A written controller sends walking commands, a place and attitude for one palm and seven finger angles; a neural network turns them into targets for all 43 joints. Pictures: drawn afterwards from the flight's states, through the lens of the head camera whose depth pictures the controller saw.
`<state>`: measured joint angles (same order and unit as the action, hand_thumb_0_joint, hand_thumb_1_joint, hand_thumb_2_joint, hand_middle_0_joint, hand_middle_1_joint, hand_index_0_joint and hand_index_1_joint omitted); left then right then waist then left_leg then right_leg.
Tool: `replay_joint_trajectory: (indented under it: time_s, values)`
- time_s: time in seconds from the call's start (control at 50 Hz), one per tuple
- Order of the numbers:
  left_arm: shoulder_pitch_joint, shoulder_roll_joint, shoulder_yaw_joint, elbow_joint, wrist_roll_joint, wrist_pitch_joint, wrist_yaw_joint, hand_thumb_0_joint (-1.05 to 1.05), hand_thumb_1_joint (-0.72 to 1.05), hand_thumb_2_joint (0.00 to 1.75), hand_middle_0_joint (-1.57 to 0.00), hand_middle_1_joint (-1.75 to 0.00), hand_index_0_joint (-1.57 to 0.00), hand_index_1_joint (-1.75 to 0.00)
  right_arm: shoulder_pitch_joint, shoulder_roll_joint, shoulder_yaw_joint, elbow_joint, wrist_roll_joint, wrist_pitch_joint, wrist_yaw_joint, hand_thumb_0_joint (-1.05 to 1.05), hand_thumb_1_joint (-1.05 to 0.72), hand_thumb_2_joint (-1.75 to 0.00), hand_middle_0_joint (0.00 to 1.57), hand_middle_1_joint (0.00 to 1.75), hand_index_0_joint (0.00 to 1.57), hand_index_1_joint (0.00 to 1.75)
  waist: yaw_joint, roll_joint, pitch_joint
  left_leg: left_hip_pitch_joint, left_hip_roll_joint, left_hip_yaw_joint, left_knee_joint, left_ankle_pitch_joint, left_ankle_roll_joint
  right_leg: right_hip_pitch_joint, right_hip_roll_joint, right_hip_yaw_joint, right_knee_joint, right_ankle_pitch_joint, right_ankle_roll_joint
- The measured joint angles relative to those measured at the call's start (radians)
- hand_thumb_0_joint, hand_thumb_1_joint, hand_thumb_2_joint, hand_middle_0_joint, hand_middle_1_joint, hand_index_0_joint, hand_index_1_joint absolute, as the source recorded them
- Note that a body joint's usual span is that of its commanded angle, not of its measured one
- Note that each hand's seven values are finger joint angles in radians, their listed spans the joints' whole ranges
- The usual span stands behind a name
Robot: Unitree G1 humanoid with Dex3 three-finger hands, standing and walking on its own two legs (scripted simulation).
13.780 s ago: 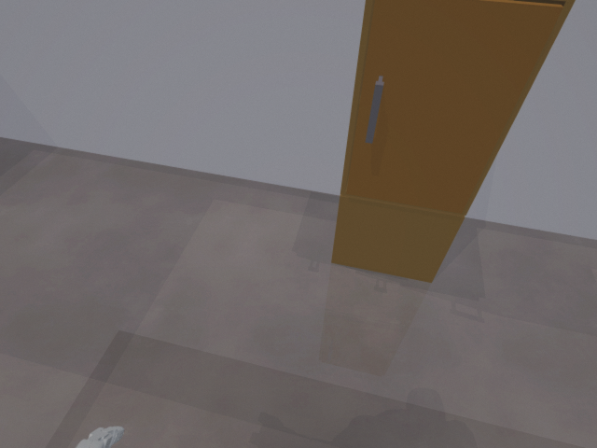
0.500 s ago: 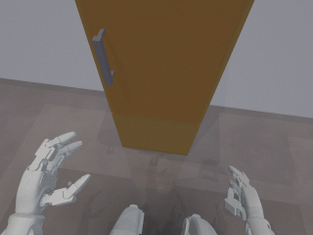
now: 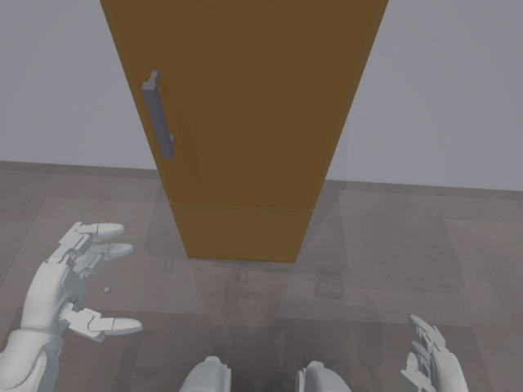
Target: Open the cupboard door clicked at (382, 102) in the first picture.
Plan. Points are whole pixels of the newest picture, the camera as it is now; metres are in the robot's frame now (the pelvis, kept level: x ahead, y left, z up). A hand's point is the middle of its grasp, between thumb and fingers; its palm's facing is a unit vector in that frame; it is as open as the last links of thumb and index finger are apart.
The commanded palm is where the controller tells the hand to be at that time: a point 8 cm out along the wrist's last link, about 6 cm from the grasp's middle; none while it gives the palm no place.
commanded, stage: raise the hand with hooked fingers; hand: left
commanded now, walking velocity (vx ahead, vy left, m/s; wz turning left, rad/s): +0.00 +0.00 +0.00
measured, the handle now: (161, 117) +0.56 +0.22 +0.06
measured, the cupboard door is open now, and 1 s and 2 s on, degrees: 0 0 0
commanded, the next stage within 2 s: move the hooked fingers beside the handle in 0.96 s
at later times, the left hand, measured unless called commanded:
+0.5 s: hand (68, 229) +0.31 +0.28 +0.08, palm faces +0.04 -1.00 -0.05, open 14.0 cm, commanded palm +0.28 +0.32 +0.08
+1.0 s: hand (76, 231) +0.31 +0.27 +0.08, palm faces +0.03 -1.00 -0.04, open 14.0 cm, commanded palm +0.28 +0.32 +0.08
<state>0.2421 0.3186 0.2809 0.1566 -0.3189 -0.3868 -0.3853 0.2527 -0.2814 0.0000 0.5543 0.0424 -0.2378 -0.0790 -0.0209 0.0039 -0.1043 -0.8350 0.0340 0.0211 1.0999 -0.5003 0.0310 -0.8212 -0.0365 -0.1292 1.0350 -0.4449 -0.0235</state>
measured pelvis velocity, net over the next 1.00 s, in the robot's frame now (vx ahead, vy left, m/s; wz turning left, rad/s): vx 0.02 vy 0.00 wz -0.01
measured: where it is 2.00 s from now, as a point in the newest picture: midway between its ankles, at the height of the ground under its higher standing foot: outside the picture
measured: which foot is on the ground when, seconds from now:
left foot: down 0.00-1.00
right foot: down 0.00-1.00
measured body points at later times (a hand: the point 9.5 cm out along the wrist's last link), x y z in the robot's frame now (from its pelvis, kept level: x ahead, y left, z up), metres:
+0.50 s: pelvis +0.02 +0.00 +0.02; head +0.09 +0.02 +0.46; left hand +0.30 +0.34 +0.08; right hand +0.17 -0.24 -0.07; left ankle +0.02 +0.10 -0.66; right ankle +0.04 -0.11 -0.66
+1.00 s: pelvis +0.02 +0.00 +0.02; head +0.08 +0.01 +0.46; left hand +0.30 +0.33 +0.08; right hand +0.17 -0.25 -0.06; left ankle +0.02 +0.10 -0.66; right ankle +0.04 -0.11 -0.66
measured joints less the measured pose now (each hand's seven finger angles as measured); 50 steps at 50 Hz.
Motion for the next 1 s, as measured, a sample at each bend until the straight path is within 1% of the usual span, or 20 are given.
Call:
replay_joint_trajectory:
  time_s: [0.1,0.14,0.26,0.34,0.42,0.5,0.56,0.6,0.68,0.78,0.9,1.0]
  values:
    - [-0.04,0.017,0.05,0.01,-0.022,0.003,0.032,0.0,-0.35,0.36,-0.29,-1.1,-0.3,-1.1,0.0,0.022,0.021,-0.023,-0.005,0.0,0.009,0.01,-0.91,-0.9,0.2,0.3,0.2,0.3,0.004,0.0,-0.006,0.045,-0.001,-0.002,-0.043,0.013,0.0,0.049,0.003,-0.002,-0.049,0.015,0.003]
    - [-0.064,0.024,0.066,0.04,-0.025,0.011,0.03,-0.01,-0.39,0.34,-0.29,-1.13,-0.3,-1.13,0.002,0.024,0.031,-0.027,-0.006,0.004,0.014,0.01,-0.91,-0.9,0.2,0.3,0.2,0.3,0.008,0.007,-0.009,0.052,-0.003,-0.005,-0.052,0.015,0.001,0.059,0.002,-0.005,-0.06,0.017,0.005]
    - [-0.132,0.049,0.073,0.139,-0.014,0.064,-0.038,-0.01,-0.47,0.31,-0.3,-1.18,-0.3,-1.17,0.003,0.019,0.052,-0.022,-0.007,0.012,0.015,0.01,-0.9,-0.9,0.2,0.3,0.21,0.3,0.022,0.021,-0.001,0.062,-0.007,-0.005,-0.066,0.017,0.005,0.07,0.0,-0.005,-0.077,0.021,0.009]
    - [-0.174,0.057,0.092,0.165,-0.02,0.054,-0.066,-0.01,-0.49,0.3,-0.3,-1.19,-0.3,-1.19,0.007,0.02,0.054,-0.005,-0.011,0.011,0.008,0.01,-0.9,-0.9,0.21,0.3,0.21,0.3,0.025,0.017,0.009,0.071,-0.005,0.0,-0.075,0.017,0.005,0.077,0.002,0.0,-0.085,0.022,0.01]
    - [-0.232,0.076,0.13,0.204,-0.031,0.038,-0.078,-0.01,-0.5,0.3,-0.3,-1.2,-0.31,-1.19,0.015,0.017,0.053,0.01,-0.012,0.015,0.005,0.01,-0.9,-0.9,0.21,0.3,0.21,0.3,0.02,0.012,0.015,0.077,-0.004,0.001,-0.084,0.017,0.004,0.082,0.004,0.001,-0.093,0.023,0.009]
    - [-0.279,0.105,0.157,0.262,-0.038,0.065,-0.105,-0.01,-0.5,0.3,-0.3,-1.2,-0.3,-1.2,0.026,0.008,0.049,0.014,-0.009,0.026,0.005,0.01,-0.9,-0.9,0.2,0.3,0.21,0.3,0.012,0.012,0.013,0.083,-0.002,0.004,-0.098,0.02,0.003,0.086,0.007,0.004,-0.106,0.026,0.009]
    - [-0.281,0.113,0.157,0.28,-0.044,0.087,-0.125,-0.01,-0.5,0.3,-0.3,-1.2,-0.3,-1.2,0.038,0.0,0.041,0.01,-0.008,0.031,0.008,0.01,-0.9,-0.9,0.2,0.3,0.21,0.3,0.006,0.015,0.008,0.091,-0.001,0.009,-0.112,0.023,0.003,0.09,0.009,0.009,-0.119,0.031,0.01]
    - [-0.27,0.108,0.153,0.278,-0.045,0.089,-0.132,-0.01,-0.5,0.3,-0.3,-1.2,-0.3,-1.2,0.045,-0.005,0.035,0.006,-0.009,0.033,0.011,0.01,-0.9,-0.9,0.2,0.3,0.21,0.3,0.003,0.016,0.004,0.095,0.0,0.013,-0.12,0.024,0.004,0.092,0.01,0.013,-0.126,0.033,0.011]
    - [-0.258,0.089,0.154,0.272,-0.046,0.066,-0.123,-0.01,-0.5,0.3,-0.3,-1.2,-0.3,-1.2,0.049,-0.009,0.027,0.001,-0.013,0.037,0.017,0.01,-0.9,-0.9,0.2,0.3,0.21,0.3,0.0,0.009,0.004,0.099,0.001,0.019,-0.124,0.024,0.004,0.091,0.012,0.02,-0.125,0.032,0.011]
    - [-0.265,0.077,0.163,0.276,-0.037,0.037,-0.1,-0.01,-0.5,0.3,-0.3,-1.2,-0.3,-1.2,0.044,-0.005,0.025,0.0,-0.016,0.048,0.02,0.01,-0.91,-0.9,0.2,0.3,0.21,0.3,0.0,0.001,0.01,0.093,0.002,0.016,-0.116,0.022,0.001,0.087,0.012,0.017,-0.117,0.029,0.008]
    - [-0.255,0.081,0.15,0.266,-0.03,0.033,-0.109,-0.01,-0.5,0.3,-0.3,-1.2,-0.3,-1.2,0.032,0.004,0.031,-0.003,-0.014,0.056,0.018,0.01,-0.91,-0.9,0.2,0.3,0.21,0.3,0.003,0.009,0.01,0.096,0.003,0.013,-0.117,0.025,0.0,0.091,0.014,0.014,-0.12,0.032,0.007]
    - [-0.268,0.084,0.156,0.29,-0.044,0.036,-0.117,-0.01,-0.5,0.3,-0.3,-1.2,-0.31,-1.2,0.024,0.01,0.041,-0.006,-0.01,0.06,0.013,0.01,-0.91,-0.9,0.2,0.3,0.21,0.3,0.007,0.014,0.008,0.1,0.001,0.012,-0.12,0.029,-0.001,0.094,0.012,0.014,-0.12,0.034,0.005]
